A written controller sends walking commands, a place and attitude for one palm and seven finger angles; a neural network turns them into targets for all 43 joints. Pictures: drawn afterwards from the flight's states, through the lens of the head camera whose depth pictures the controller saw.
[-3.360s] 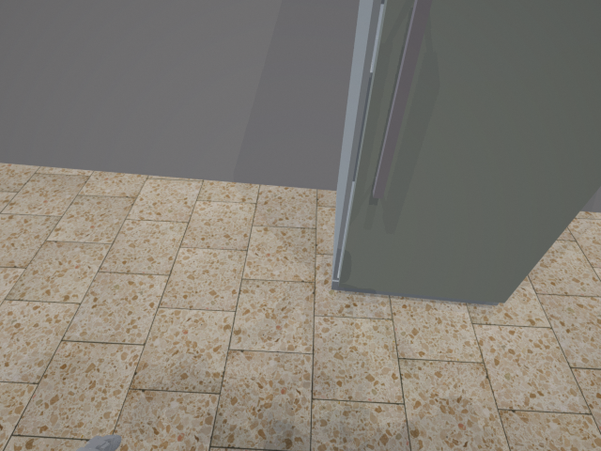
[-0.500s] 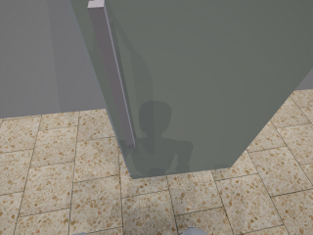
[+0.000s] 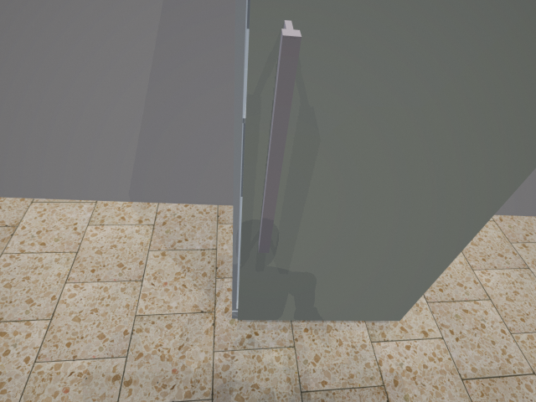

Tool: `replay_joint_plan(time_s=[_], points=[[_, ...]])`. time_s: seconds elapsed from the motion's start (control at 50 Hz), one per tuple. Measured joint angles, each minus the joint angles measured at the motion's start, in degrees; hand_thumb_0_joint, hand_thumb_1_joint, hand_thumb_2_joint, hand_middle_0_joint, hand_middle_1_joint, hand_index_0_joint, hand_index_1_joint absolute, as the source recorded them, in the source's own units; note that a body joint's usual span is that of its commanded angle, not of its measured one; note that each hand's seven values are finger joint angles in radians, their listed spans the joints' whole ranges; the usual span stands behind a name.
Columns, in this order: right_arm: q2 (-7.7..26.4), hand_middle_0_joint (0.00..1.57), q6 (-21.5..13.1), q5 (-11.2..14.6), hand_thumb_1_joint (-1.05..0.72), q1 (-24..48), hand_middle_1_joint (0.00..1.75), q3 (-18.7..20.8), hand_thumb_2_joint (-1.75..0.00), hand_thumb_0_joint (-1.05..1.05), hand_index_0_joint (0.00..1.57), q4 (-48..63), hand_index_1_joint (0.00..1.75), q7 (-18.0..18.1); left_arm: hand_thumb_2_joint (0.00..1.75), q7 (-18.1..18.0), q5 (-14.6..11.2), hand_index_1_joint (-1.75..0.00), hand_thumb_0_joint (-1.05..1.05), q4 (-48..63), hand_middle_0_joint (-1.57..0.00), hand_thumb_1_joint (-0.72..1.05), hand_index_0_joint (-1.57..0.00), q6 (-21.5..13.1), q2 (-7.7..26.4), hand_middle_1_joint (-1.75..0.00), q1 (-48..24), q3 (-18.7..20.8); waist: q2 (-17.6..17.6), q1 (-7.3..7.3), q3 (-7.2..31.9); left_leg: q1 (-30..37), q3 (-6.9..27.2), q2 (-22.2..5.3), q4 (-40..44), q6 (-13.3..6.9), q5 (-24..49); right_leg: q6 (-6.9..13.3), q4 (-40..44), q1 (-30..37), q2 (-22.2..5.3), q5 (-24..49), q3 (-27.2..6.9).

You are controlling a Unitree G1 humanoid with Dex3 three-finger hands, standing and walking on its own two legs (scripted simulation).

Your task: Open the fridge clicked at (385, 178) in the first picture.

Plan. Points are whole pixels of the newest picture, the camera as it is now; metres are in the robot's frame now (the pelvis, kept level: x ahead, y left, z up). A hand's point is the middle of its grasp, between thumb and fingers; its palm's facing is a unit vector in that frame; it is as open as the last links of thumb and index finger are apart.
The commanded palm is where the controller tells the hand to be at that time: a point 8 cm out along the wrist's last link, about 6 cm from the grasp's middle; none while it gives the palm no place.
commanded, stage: come to a stop and stand still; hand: left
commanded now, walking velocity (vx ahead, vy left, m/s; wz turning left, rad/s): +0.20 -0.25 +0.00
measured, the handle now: (273, 163) +0.50 +0.04 +0.09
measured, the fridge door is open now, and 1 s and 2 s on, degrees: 0 0 0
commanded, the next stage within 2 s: look again from close up in 0.96 s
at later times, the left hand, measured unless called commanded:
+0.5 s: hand out of the picture +0.04 +0.17 -0.17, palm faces -0.06 -0.99 -0.15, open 7.3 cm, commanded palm none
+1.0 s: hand out of the picture +0.03 +0.13 -0.16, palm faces +0.08 -0.97 -0.24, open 7.2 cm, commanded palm none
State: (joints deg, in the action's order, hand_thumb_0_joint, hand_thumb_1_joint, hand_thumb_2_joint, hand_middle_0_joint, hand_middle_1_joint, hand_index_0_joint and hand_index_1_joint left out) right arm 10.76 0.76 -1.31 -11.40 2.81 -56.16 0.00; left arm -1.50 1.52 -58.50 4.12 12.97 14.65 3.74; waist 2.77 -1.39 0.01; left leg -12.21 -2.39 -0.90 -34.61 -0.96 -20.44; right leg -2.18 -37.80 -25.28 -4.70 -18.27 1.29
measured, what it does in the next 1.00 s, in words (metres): steps on the spot: right foot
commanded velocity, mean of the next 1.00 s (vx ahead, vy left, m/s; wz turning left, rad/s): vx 0.01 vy -0.03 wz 0.00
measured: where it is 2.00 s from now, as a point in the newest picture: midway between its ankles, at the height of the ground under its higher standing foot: outside the picture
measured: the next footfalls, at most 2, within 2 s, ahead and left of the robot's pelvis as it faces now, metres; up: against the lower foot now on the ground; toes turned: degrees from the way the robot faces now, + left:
right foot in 0.58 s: +0.03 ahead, -0.15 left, +0.00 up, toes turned +1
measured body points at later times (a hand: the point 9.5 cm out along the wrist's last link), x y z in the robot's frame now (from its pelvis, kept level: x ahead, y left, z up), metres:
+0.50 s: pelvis +0.00 -0.01 +0.02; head +0.03 +0.02 +0.47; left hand +0.05 +0.22 -0.15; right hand -0.12 -0.20 -0.12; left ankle -0.02 +0.10 -0.73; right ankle -0.02 -0.16 -0.69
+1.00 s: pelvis +0.01 -0.05 +0.01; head +0.02 -0.06 +0.46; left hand +0.03 +0.18 -0.14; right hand +0.05 -0.30 -0.15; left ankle -0.01 +0.09 -0.73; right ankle -0.01 -0.16 -0.73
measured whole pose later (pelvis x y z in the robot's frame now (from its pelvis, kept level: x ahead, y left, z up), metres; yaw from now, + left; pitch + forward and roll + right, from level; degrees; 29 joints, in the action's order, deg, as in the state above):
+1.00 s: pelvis +0.01 -0.05 +0.01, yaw +1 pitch -2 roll -1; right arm 12.0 1.6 -0.4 -12.1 3.0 -62.6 2.4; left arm -2.7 1.1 -62.2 -0.1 8.4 12.9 2.2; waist -2.3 -0.9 -3.0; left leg -11.0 -2.6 -4.3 -30.4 2.3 -18.1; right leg 1.4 -28.4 -9.4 -0.2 -17.4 5.4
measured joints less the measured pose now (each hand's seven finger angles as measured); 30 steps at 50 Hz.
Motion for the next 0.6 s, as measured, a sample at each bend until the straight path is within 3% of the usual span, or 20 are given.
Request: replay_joint_plan(time_s=[0.06,0.12,0.24,0.4,0.5,0.56,0.6], points=[[-1.7,0.19,0.2,-0.3,-0.91,-3.8,0.30,-1.3,-0.90,0.00,0.20,-1.7,0.30,0.6,0.90,0.8,0.3,-0.30,0.01,-1.4,-0.20,0.91,-0.20,0.3,0.5,-0.30,2.1,0.6,0.0,0.73,1.8,1.7,0.5,-0.3,5.2,-0.7,2.6,0.2,-11.4,-2.0,3.4,0.2,-2.7],[-3.3,0.20,-0.2,0.0,-0.91,-6.8,0.30,-2.1,-0.90,0.00,0.20,-3.5,0.30,1.2,0.90,1.5,0.5,-0.30,0.01,-2.1,-0.20,0.91,-0.20,-0.8,0.8,-0.30,4.1,0.8,0.4,0.59,2.2,3.2,0.5,-0.1,10.9,-1.1,6.0,-0.2,-19.9,-2.7,5.1,4.0,-3.2],[-5.4,0.20,-1.7,0.2,-0.91,-10.5,0.30,-2.1,-0.90,0.01,0.20,-5.7,0.30,3.0,0.90,1.8,0.6,-0.30,0.01,-4.3,-0.20,0.91,-0.20,-0.1,0.4,-0.30,6.7,0.8,1.4,1.80,0.6,4.0,-1.4,0.5,14.9,-1.8,8.2,-0.9,-22.2,-0.5,5.7,4.6,-3.6],[-6.1,0.20,-1.7,-0.1,-0.91,-13.7,0.30,-1.7,-0.90,0.01,0.20,-9.2,0.30,3.7,0.90,1.9,0.2,-0.30,0.01,-4.4,-0.20,0.91,-0.20,0.7,-0.9,-0.30,2.6,0.1,0.7,4.29,-1.7,3.8,-1.9,-0.4,15.1,-1.3,8.4,-0.6,-14.2,2.8,3.3,-0.3,-2.1],[-5.7,0.20,-1.2,-0.3,-0.91,-14.3,0.30,-1.3,-0.90,0.01,0.20,-11.0,0.30,3.1,0.90,1.2,-0.4,-0.30,0.01,-3.2,-0.20,0.92,-0.20,-0.6,-2.2,-0.30,-2.6,-0.7,-0.6,5.62,-2.2,2.8,-1.1,-1.3,13.2,0.2,7.5,0.3,-2.5,6.8,2.3,-2.9,-0.4],[-5.6,0.20,-1.0,0.0,-0.91,-14.4,0.30,-1.1,-0.90,0.01,0.20,-11.8,0.30,2.7,0.90,0.8,-0.7,-0.30,0.01,-2.4,-0.20,0.94,-0.20,-2.3,-2.3,-0.30,-4.9,-1.0,-1.0,5.45,-1.7,1.7,-0.9,-1.3,10.0,1.6,5.6,0.7,8.4,11.5,2.2,3.5,0.7],[-5.1,0.20,-0.8,0.5,-0.91,-13.8,0.30,-1.1,-0.90,0.01,0.20,-12.3,0.30,2.4,0.90,0.2,-0.9,-0.30,0.01,-2.7,-0.20,0.94,-0.20,-3.8,-3.1,-0.30,-5.7,-1.4,-2.2,5.06,-1.3,0.9,-0.8,-2.1,6.7,2.7,3.5,1.6,11.5,13.7,2.8,2.6,1.1]])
